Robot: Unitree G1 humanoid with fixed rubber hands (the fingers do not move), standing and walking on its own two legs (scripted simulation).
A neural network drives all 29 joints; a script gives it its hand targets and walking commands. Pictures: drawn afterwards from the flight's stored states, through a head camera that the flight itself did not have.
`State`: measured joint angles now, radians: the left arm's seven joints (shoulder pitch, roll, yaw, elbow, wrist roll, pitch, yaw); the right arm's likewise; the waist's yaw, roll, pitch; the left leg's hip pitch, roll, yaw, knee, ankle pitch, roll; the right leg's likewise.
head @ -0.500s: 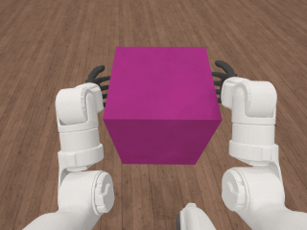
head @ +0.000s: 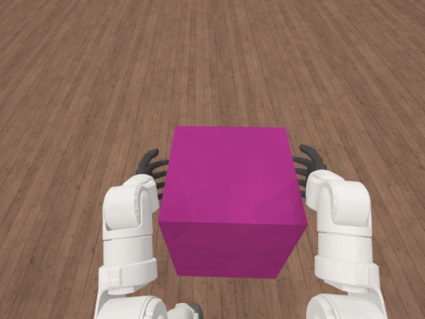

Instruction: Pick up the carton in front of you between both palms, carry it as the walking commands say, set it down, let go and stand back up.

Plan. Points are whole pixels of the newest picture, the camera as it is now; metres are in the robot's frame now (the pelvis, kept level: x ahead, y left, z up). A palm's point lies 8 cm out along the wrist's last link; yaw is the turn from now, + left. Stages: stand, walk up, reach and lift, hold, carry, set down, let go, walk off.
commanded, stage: carry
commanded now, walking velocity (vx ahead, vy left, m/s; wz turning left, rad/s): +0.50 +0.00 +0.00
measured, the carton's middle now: (228, 206) +0.33 +0.00 +0.00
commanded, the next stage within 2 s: none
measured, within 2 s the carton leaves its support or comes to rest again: neither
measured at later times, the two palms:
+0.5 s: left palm (162, 91) +0.60 +0.15 +0.10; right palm (289, 87) +0.59 -0.15 +0.10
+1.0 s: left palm (180, 31) +0.90 +0.13 +0.09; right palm (275, 26) +0.91 -0.17 +0.09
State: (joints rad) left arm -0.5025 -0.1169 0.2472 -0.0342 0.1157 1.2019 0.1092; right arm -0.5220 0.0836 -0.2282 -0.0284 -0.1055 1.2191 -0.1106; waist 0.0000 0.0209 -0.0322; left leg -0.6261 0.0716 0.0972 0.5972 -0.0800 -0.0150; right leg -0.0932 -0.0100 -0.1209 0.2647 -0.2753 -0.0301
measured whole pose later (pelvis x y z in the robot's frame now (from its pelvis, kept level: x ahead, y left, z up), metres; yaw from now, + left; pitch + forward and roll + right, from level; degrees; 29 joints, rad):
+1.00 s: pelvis +0.65 -0.02 +0.00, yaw +0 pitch +4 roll +0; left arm -0.11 -0.13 0.08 -0.35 0.11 1.18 0.09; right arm -0.11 0.13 -0.08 -0.38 -0.12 1.20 -0.09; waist 0.01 0.01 -0.14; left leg -0.59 0.11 0.15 0.56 -0.05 -0.01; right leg -0.01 -0.04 -0.21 0.23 -0.29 0.00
